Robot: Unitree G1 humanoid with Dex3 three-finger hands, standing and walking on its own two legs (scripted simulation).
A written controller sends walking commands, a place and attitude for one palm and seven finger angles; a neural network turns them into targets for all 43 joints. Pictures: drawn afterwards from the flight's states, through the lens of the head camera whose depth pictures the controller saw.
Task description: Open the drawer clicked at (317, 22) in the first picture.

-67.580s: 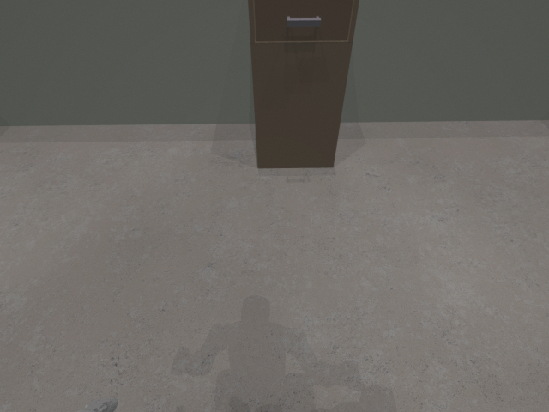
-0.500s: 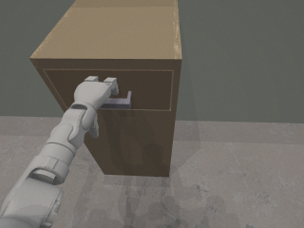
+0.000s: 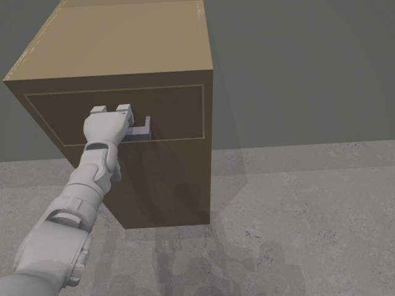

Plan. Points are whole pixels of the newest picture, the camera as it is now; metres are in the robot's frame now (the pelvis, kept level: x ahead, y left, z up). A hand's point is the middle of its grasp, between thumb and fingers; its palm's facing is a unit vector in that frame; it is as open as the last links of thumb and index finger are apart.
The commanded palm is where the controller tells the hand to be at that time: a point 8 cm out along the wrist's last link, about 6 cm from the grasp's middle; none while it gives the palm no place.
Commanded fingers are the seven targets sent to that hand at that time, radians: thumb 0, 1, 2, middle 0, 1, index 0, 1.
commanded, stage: lower the fingers behind the handle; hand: left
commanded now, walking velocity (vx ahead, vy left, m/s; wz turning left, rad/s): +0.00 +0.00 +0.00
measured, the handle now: (123, 128) +0.49 +0.18 +0.04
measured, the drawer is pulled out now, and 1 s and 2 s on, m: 0.00 0.00 0.02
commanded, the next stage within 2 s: close the thumb around the handle in 0.68 s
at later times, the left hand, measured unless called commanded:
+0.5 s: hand (118, 149) +0.45 +0.19 +0.02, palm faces -0.03 -0.02 -1.00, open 13.8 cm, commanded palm +0.41 +0.20 +0.07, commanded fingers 0.00 -0.50 0.30 -0.30 -1.20 -0.30 -1.20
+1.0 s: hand (117, 151) +0.44 +0.19 +0.02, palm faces -0.01 -0.01 -1.00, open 12.5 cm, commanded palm +0.41 +0.20 +0.07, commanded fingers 0.00 0.17 0.59 -0.35 -1.27 -0.35 -1.27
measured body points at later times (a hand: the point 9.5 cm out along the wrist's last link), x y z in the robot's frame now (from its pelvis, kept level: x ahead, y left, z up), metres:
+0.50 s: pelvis +0.00 +0.00 -0.01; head +0.06 -0.02 +0.44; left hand +0.44 +0.19 +0.07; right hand +0.06 -0.26 -0.15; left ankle -0.03 +0.10 -0.72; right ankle +0.00 -0.10 -0.72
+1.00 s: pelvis +0.00 +0.00 -0.01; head +0.06 -0.01 +0.44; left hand +0.44 +0.19 +0.07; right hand +0.07 -0.26 -0.14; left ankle -0.03 +0.10 -0.72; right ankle +0.00 -0.10 -0.72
